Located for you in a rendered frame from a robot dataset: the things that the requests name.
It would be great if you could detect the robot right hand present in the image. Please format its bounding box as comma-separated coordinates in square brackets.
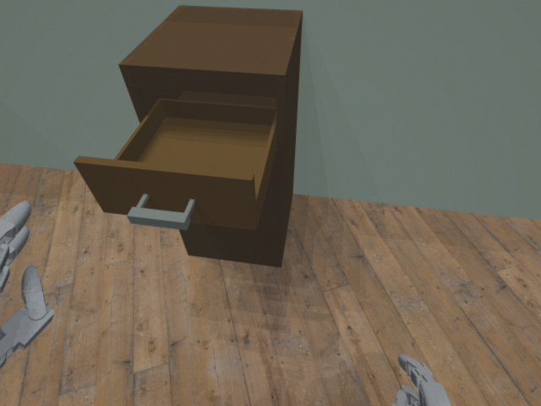
[391, 354, 452, 406]

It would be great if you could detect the cabinet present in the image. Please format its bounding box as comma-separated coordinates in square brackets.
[118, 5, 303, 267]

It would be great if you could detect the robot left hand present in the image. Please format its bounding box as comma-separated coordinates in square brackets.
[0, 200, 54, 369]

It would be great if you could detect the handle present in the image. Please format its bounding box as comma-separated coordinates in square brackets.
[127, 194, 195, 230]

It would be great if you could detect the drawer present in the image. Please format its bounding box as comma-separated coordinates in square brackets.
[74, 98, 277, 231]

